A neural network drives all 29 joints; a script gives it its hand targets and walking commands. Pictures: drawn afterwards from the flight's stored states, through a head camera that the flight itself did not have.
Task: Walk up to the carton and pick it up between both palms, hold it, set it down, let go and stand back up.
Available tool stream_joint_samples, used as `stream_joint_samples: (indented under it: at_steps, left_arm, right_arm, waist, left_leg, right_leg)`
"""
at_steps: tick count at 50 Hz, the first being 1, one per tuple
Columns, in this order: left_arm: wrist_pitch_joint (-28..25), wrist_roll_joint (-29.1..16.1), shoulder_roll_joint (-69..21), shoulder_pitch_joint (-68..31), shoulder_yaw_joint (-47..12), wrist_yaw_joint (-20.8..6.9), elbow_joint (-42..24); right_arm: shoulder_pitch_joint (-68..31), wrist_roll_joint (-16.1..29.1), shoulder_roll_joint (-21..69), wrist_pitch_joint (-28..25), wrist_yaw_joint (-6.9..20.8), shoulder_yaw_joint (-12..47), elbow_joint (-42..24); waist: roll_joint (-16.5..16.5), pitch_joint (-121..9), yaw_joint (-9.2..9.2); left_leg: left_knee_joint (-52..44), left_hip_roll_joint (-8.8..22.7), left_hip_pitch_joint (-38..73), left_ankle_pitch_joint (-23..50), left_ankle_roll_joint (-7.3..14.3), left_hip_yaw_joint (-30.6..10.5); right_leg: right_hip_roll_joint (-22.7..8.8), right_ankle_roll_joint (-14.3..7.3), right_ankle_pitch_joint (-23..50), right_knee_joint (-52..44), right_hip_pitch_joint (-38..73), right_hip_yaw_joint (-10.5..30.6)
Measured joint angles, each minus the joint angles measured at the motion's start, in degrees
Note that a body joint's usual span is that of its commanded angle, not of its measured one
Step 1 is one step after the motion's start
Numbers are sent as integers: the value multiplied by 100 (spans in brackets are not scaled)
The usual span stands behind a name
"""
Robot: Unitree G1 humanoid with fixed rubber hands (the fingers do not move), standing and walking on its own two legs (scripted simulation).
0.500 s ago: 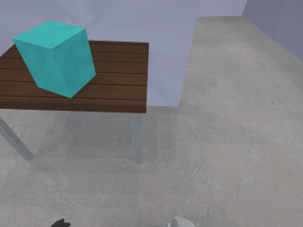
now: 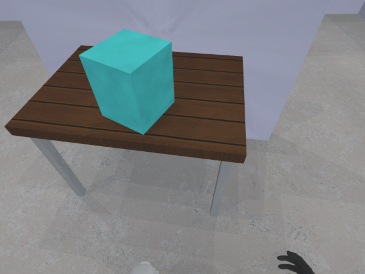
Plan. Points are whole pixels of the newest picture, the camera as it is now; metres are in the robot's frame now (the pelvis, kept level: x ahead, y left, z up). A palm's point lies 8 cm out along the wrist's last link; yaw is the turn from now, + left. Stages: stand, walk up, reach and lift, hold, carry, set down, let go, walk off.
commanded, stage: walk up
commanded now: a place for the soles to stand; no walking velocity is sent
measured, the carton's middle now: (133, 81) +0.72 +0.23 +0.01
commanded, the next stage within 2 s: none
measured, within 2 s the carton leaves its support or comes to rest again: neither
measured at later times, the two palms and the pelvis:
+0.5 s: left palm (32, 228) +0.23 +0.38 -0.06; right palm (255, 272) +0.18 -0.15 -0.12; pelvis +0.12 +0.12 +0.01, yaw -2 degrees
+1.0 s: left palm (15, 181) +0.36 +0.52 -0.09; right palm (186, 212) +0.29 +0.02 -0.08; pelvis +0.24 +0.28 +0.01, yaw -6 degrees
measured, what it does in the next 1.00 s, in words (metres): steps to the left: right foot, then left foot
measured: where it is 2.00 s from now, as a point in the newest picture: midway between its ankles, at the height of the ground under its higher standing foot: (131, 265)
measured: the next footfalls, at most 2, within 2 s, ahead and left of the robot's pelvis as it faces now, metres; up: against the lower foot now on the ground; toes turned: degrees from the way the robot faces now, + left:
right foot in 0.34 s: +0.21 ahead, -0.01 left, +0.00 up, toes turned -8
left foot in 0.74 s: +0.32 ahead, +0.39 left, +0.00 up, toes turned +2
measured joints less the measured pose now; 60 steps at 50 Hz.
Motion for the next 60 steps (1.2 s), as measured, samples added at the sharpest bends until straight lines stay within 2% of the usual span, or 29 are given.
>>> stream_joint_samples:
  at_steps: [1, 2, 4, 6, 8, 12, 14, 17, 18, 21, 23, 25, 29, 33, 36, 37, 38, 39, 41, 43, 45, 48, 52, 55, 57, 60]
  left_arm:
    - [50, 0, 50, -22, 38, -24, 27]
    - [110, -24, 66, -64, 73, -49, 52]
    - [254, -93, 42, -184, 103, -45, 24]
    - [289, -102, 18, -332, 101, -35, -72]
    - [239, -101, -43, -472, 62, -33, -163]
    - [170, -129, -248, -688, -31, -37, -305]
    - [143, -151, -370, -787, -71, -50, -367]
    - [25, -122, -488, -839, -140, -64, -489]
    - [-19, -75, -513, -856, -158, -56, -507]
    - [0, -65, -485, -831, -215, 46, -448]
    - [32, -76, -463, -743, -205, 126, -353]
    - [27, -66, -429, -624, -178, 158, -237]
    - [-41, 3, -313, -391, -117, 143, -50]
    - [-57, 40, -169, -220, -62, 94, 21]
    - [27, 13, -58, -110, -24, 38, 44]
    - [71, -2, -24, -75, -9, 16, 50]
    - [122, -9, 29, -100, 24, -8, 79]
    - [181, -39, 45, -136, 52, -25, 102]
    - [301, -102, 24, -226, 63, -8, 80]
    - [318, -116, 1, -356, 48, -6, 14]
    - [277, -117, -68, -491, 20, -30, -49]
    - [274, -125, -209, -694, -40, -89, -128]
    - [329, -151, -368, -1009, -127, -201, -210]
    - [324, -130, -410, -1241, -179, -280, -243]
    - [326, -108, -405, -1396, -228, -317, -227]
    - [386, -174, -299, -1533, -242, -343, -204]
  right_arm:
    - [-23, -2, 71, -79, -22, -12, 10]
    - [-14, -7, 125, -148, -62, 8, 11]
    - [88, 31, 213, -180, -172, 80, 63]
    - [215, 36, 322, -125, -281, 113, 156]
    - [345, 39, 375, -79, -359, 104, 254]
    - [576, -22, 348, -59, -414, 59, 426]
    - [643, -73, 297, -55, -420, 55, 478]
    - [747, -118, 198, 10, -386, 83, 498]
    - [764, -128, 161, 35, -363, 90, 511]
    - [769, -177, 134, 253, -297, 87, 537]
    - [712, -197, 86, 355, -274, 73, 497]
    - [617, -181, 35, 367, -247, 43, 430]
    - [422, -109, -32, 304, -167, -4, 255]
    - [204, -35, -30, 234, -103, -9, 150]
    - [106, 3, -11, 135, -78, -10, 93]
    - [101, 10, -1, 67, -89, -20, 76]
    - [67, 9, 73, -13, -114, -31, 99]
    - [66, 9, 132, -78, -156, -7, 105]
    - [134, 39, 233, -115, -254, 59, 141]
    - [224, 52, 365, -89, -357, 87, 211]
    - [323, 76, 449, -76, -438, 97, 283]
    - [453, 74, 512, -111, -532, 97, 358]
    - [504, 20, 505, -167, -615, 114, 303]
    - [474, 47, 427, -157, -646, 124, 230]
    - [410, 94, 376, -115, -647, 112, 220]
    - [443, 105, 400, -44, -644, 92, 182]
  waist:
    - [-173, 26, -23]
    - [-272, 34, -55]
    - [-315, -16, -156]
    - [-440, -20, -236]
    - [-526, -20, -332]
    - [-517, -100, -536]
    - [-454, -110, -613]
    - [-310, -135, -656]
    - [-197, -111, -631]
    - [22, -45, -573]
    - [142, 7, -490]
    - [241, 49, -398]
    - [302, 98, -221]
    - [214, 107, -60]
    - [70, 10, 12]
    - [-1, -38, 7]
    - [-184, -8, -5]
    - [-288, -5, -22]
    - [-349, -51, -110]
    - [-490, -46, -175]
    - [-595, -49, -235]
    - [-659, -91, -320]
    - [-635, -79, -402]
    - [-535, -25, -403]
    - [-375, 38, -430]
    - [-414, -54, -443]
  left_leg:
    - [160, -133, 15, 39, -89, 125]
    - [423, -205, -23, -115, -109, 208]
    - [718, -219, -38, -465, -27, 266]
    - [635, -263, 158, -577, 74, 408]
    - [440, -327, 405, -606, 174, 558]
    - [21, -465, 816, -623, 338, 784]
    - [-141, -537, 967, -636, 373, 884]
    - [-17, -613, 1027, -839, 383, 973]
    - [203, -584, 975, -975, 382, 918]
    - [1627, -714, 508, -1535, 149, 462]
    - [2358, -691, 158, -1382, -4, 313]
    - [2582, -554, -132, -1123, -108, 195]
    - [2183, -211, -490, -762, -189, -56]
    - [1126, 25, -434, -505, -112, -182]
    - [183, 20, -28, -249, 16, -84]
    - [-86, -48, 137, -55, 27, -17]
    - [62, -183, 140, -17, -30, 103]
    - [292, -246, 96, -153, -66, 182]
    - [529, -255, 74, -448, -25, 240]
    - [416, -303, 249, -520, 52, 377]
    - [202, -361, 457, -494, 136, 524]
    - [-107, -443, 711, -456, 240, 703]
    - [-288, -518, 862, -458, 286, 878]
    - [-114, -504, 838, -601, 288, 957]
    - [-29, -425, 839, -676, 267, 928]
    - [-217, -603, 919, -590, 302, 916]
  right_leg:
    - [-140, -118, -171, 296, -76, 194]
    - [-78, -136, -505, 794, -243, 478]
    - [408, -136, -974, 2046, -703, 851]
    - [746, -98, -775, 2909, -1147, 836]
    - [914, -40, -487, 3102, -1452, 583]
    - [1074, -8, -310, 2293, -1607, 46]
    - [1101, -45, -85, 1447, -1472, -144]
    - [1176, -196, 745, -99, -951, -269]
    - [1208, -282, 952, -114, -927, -286]
    - [1123, -357, 696, 194, -843, -356]
    - [1030, -319, 594, 124, -668, -353]
    - [950, -252, 622, -52, -501, -323]
    - [767, -176, 654, -342, -270, -238]
    - [522, -82, 527, -372, -158, -135]
    - [281, 12, 259, -132, -184, 1]
    - [181, -7, 112, 59, -244, 77]
    - [58, -100, -79, 329, -322, 269]
    - [131, -100, -437, 740, -470, 526]
    - [549, -82, -917, 1801, -860, 805]
    - [816, -39, -754, 2507, -1213, 770]
    - [952, 18, -535, 2648, -1432, 571]
    - [1064, 78, -373, 2241, -1509, 287]
    - [1107, 78, -65, 966, -1221, 82]
    - [1148, -87, 857, -112, -790, 53]
    - [1219, -159, 939, -140, -748, 21]
    - [1115, -157, 739, -68, -771, 80]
